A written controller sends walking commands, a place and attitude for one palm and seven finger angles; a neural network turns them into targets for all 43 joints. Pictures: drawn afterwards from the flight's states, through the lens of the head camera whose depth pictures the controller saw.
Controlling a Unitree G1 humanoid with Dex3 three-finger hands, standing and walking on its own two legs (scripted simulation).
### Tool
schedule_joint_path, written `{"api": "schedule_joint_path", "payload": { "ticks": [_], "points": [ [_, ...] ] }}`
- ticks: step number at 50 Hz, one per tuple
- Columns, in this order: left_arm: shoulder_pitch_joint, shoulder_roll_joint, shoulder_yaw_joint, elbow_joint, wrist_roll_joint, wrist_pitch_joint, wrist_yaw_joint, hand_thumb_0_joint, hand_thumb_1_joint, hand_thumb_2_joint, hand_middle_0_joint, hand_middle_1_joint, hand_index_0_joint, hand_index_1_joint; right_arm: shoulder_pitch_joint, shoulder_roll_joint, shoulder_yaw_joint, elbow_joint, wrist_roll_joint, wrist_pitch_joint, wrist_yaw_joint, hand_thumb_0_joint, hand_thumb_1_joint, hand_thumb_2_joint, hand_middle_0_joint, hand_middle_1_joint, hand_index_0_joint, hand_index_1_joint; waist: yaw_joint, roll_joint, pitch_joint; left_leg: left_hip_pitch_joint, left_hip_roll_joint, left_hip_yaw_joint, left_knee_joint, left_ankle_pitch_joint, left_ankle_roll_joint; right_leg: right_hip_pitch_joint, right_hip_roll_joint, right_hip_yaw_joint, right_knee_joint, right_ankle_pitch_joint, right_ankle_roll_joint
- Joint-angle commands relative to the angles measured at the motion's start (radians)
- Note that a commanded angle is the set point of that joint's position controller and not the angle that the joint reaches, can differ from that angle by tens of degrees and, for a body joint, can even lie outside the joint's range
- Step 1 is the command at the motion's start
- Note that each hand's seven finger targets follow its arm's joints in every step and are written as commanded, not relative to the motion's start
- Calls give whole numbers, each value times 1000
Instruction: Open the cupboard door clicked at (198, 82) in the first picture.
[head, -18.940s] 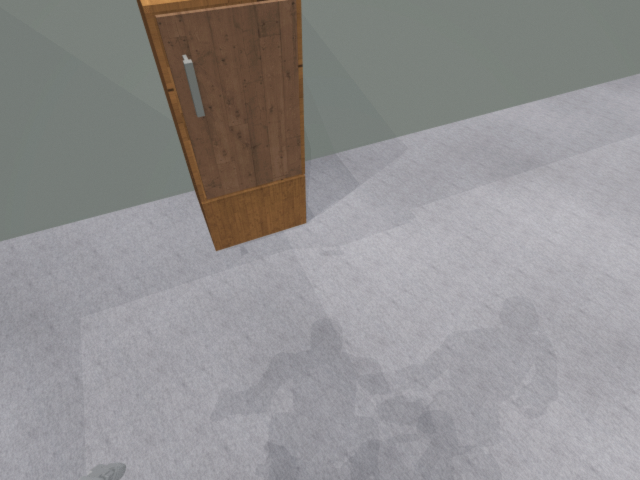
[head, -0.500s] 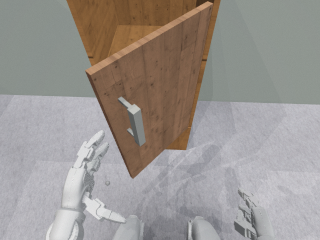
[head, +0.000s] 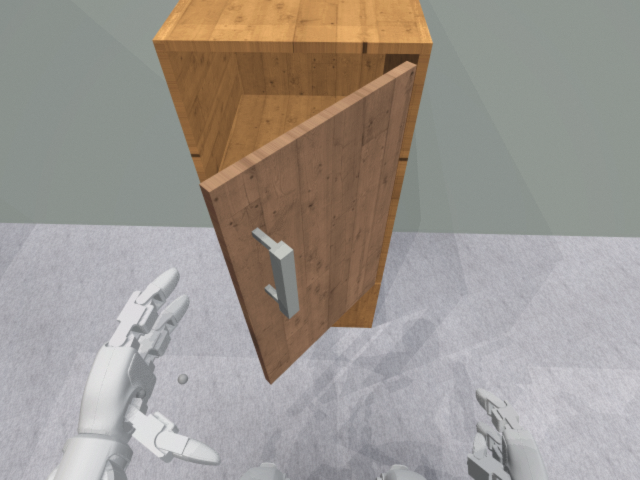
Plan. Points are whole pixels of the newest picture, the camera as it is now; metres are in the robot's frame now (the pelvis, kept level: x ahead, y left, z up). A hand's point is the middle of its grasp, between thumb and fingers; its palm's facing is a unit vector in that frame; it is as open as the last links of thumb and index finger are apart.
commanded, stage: draw the hand back to the body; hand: left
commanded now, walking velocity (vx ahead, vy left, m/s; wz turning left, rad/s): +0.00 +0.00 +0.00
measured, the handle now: (275, 274) +0.38 +0.08 +0.03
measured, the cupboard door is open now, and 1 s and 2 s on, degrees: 48 48 48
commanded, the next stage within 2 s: step back with the hand held close in 1.20 s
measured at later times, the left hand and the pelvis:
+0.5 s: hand (69, 339) +0.22 +0.23 +0.16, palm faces +0.30 -0.87 -0.39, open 12.9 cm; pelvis +0.03 +0.01 +0.06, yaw +0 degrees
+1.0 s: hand out of the picture +0.22 +0.26 +0.23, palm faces +0.46 -0.79 -0.40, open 7.7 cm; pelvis +0.03 +0.00 +0.08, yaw -2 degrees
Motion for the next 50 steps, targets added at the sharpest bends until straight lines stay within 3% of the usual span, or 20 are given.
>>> {"api": "schedule_joint_path", "payload": {
  "ticks": [1, 3, 5, 6, 7, 8, 9, 14, 17, 19, 27, 28, 30, 33, 41, 44, 50],
  "points": [
    [-29, 110, 95, -252, -26, -57, -17, 0, -500, 300, -150, -300, -150, -300, -68, -111, -52, -166, 1, -70, -14, 0, -900, -900, 200, 300, 200, 300, 10, -17, -123, 105, -51, 8, -215, 182, 30, 198, 51, 6, -204, 146, -17],
    [-12, 131, 132, -253, -39, -44, -22, 0, -430, 330, -153, -300, -153, -300, -68, -110, -52, -161, 2, -72, -16, 0, -900, -900, 200, 300, 200, 300, 16, -34, -121, 113, -50, 9, -226, 212, 30, 240, 53, 7, -219, 178, -17],
    [-16, 131, 134, -279, -47, -32, -35, 0, -360, 360, -155, -300, -155, -300, -75, -110, -47, -159, 8, -78, -17, 0, -900, -900, 200, 300, 200, 300, 15, 16, -101, 145, -48, 11, -243, 227, 29, 239, 54, 0, -227, 200, -17],
    [-24, 136, 139, -295, -54, -28, -40, 0, -325, 375, -156, -300, -156, -300, -73, -109, -46, -157, 9, -83, -16, 0, -900, -900, 200, 300, 200, 300, 15, 12, -101, 160, -47, 7, -254, 238, 28, 249, 55, -5, -230, 214, -17],
    [-2, 302, 176, -333, 105, 41, 92, 0, -290, 390, -158, -300, -158, -300, -78, -111, -50, -150, -2, -64, -42, 0, -900, -900, 200, 300, 200, 300, 67, 21, -157, 206, -38, 29, -313, 277, 38, 311, 23, 46, -285, 238, -30],
    [35, 236, 153, -344, 122, 88, 155, 0, -255, 405, -159, -300, -159, -300, -81, -93, -39, -153, -8, -63, -50, 0, -900, -900, 200, 300, 200, 300, 43, 15, -110, 224, -40, 30, -332, 279, 39, 307, 23, 36, -310, 239, -25],
    [60, 183, 107, -351, 142, 121, 188, 0, -220, 420, -160, -300, -160, -300, -76, -85, -32, -142, -9, -58, -53, 0, -900, -900, 200, 300, 200, 300, 41, 28, -84, 242, -39, 32, -345, 305, 40, 330, 18, 26, -317, 262, -21],
    [39, 201, 112, -381, 185, 182, 262, 0, -45, 495, -166, -300, -166, -300, -98, -95, -23, -105, -14, -60, -62, 0, -900, -900, 200, 300, 200, 300, 33, -12, -33, 360, -25, 27, -421, 384, 42, 404, 22, 7, -393, 325, -14],
    [31, 220, 146, -371, 191, 192, 280, 0, 60, 540, -170, -300, -170, -300, -108, -95, -19, -81, -20, -69, -67, 0, -900, -900, 200, 300, 200, 300, 40, -6, -8, 415, -25, 34, -474, 403, 41, 459, 20, 3, -440, 346, -11],
    [15, 230, 171, -361, 190, 191, 284, 0, 130, 570, -173, -300, -173, -300, -128, -93, -16, -65, -22, -75, -69, 0, -900, -900, 200, 300, 200, 300, 46, -37, 25, 438, -24, 37, -509, 411, 42, 495, 20, 1, -474, 359, -11],
    [-28, 244, 239, -372, 187, 170, 281, 0, 410, 690, -182, -300, -182, -300, -170, -91, -14, -8, -31, -99, -55, 0, -900, -900, 200, 300, 200, 300, 64, 16, 71, 553, -19, 40, -625, 496, 34, 607, 24, -2, -569, 404, -12],
    [-31, 255, 254, -357, 186, 171, 281, 0, 445, 705, -184, -300, -184, -300, -182, -93, -16, -1, -32, -101, -55, 0, -900, -900, 200, 300, 200, 300, 66, -10, 84, 556, -18, 41, -636, 484, 34, 616, 27, -2, -587, 404, -14],
    [-42, 262, 281, -362, 180, 161, 279, 0, 515, 735, -186, -300, -186, -300, -187, -91, -19, 8, -34, -99, -52, 0, -900, -900, 200, 300, 200, 300, 69, -27, 86, 573, -17, 46, -654, 492, 36, 641, 29, 0, -603, 419, -12],
    [-60, 288, 321, -382, 182, 151, 278, 0, 620, 780, -190, -300, -190, -300, -199, -93, -23, 24, -36, -103, -47, 0, -900, -900, 200, 300, 200, 300, 78, 40, 75, 604, -19, 52, -673, 521, 31, 671, 31, 8, -624, 440, -16],
    [-109, 333, 419, -391, 167, 125, 278, 0, 900, 900, -200, -300, -200, -300, -213, -91, -36, 48, -40, -99, -41, 0, -900, -900, 200, 300, 200, 300, 84, 9, 87, 643, -17, 61, -706, 544, 32, 707, 36, 14, -663, 480, -11],
    [-70, 262, 358, -313, 163, 133, 262, 0, 900, 900, -200, -300, -200, -300, -215, -94, -42, 55, -37, -90, -33, 0, -900, -900, 200, 300, 200, 300, 75, -12, 143, 641, -13, 67, -719, 520, 35, 684, 36, 14, -683, 458, -7],
    [-100, 312, 394, -354, 166, 120, 264, 0, 900, 900, -200, -300, -200, -300, -226, -98, -50, 55, -43, -86, -36, 0, -900, -900, 200, 300, 200, 300, 87, -12, 79, 667, -22, 70, -722, 512, 42, 717, 36, 25, -696, 459, -6]
  ]
}}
